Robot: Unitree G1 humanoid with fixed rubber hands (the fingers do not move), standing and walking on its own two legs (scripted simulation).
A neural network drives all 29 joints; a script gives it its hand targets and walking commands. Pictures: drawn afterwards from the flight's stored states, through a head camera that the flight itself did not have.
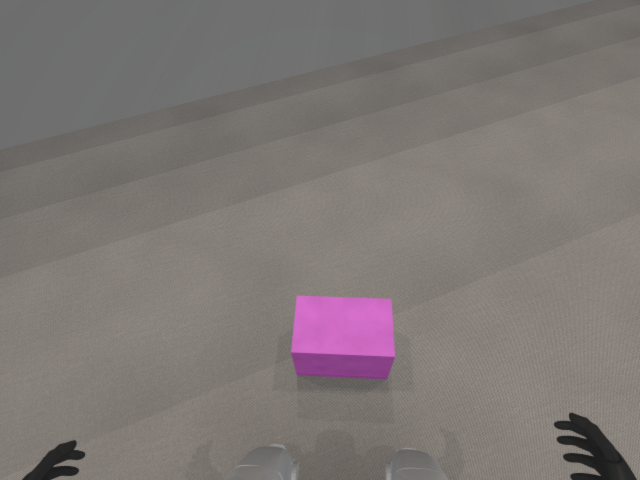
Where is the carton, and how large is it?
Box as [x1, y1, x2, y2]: [291, 296, 394, 378]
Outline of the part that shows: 297,296 291,353 297,374 365,378 387,377 394,358 391,299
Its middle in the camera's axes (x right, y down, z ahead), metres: +0.07 +0.31 +1.14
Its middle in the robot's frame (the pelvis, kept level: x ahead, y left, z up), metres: +0.53 -0.03 -0.63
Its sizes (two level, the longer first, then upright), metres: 0.276 0.170 0.199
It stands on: the floor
